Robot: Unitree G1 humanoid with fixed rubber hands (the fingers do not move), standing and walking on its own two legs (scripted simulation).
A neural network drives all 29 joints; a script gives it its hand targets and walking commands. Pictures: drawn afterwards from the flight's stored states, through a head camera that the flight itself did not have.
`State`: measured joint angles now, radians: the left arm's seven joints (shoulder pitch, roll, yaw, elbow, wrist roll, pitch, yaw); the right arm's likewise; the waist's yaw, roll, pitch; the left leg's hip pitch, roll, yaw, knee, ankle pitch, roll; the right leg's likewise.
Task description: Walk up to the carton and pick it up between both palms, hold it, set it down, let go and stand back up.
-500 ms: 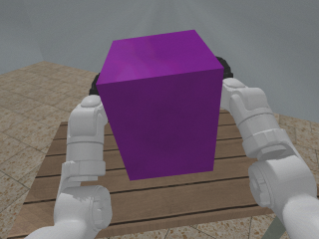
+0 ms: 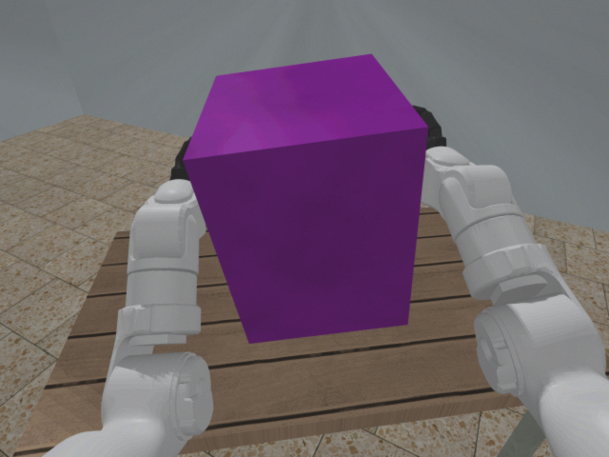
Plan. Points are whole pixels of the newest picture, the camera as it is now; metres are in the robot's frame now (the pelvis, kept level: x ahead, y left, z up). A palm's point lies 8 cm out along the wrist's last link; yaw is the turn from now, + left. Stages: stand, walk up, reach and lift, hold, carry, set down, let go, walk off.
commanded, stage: hold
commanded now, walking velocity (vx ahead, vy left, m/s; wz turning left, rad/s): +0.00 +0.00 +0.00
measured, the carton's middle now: (310, 198) +0.38 +0.00 +0.22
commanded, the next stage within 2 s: set down in 0.22 s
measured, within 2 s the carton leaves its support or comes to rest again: neither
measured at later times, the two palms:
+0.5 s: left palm (183, 181) +0.37 +0.16 +0.26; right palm (423, 153) +0.38 -0.14 +0.29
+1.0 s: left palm (189, 222) +0.38 +0.17 +0.19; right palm (406, 208) +0.39 -0.14 +0.20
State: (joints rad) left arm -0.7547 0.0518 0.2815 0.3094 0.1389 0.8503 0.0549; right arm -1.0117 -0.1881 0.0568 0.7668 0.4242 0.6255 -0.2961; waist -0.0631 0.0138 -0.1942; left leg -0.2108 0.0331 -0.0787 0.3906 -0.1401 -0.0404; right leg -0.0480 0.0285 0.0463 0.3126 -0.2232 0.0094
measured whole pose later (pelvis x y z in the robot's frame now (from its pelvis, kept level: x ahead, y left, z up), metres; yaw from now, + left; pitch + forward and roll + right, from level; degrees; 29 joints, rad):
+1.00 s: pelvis +0.00 +0.00 +0.00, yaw +1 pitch -5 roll -1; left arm -0.70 0.03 0.28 0.43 0.22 0.49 0.03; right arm -0.84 -0.07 -0.06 0.83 0.19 0.20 -0.19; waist -0.07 -0.06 -0.03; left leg -0.14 0.02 -0.09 0.35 -0.12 -0.03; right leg 0.03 0.01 0.02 0.27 -0.21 0.01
